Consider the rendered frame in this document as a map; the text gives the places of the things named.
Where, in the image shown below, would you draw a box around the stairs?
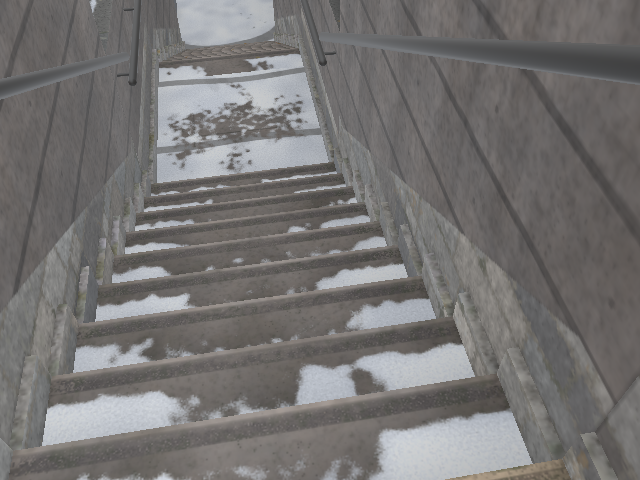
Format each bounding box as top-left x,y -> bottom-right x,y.
8,162 -> 533,480
163,41 -> 295,61

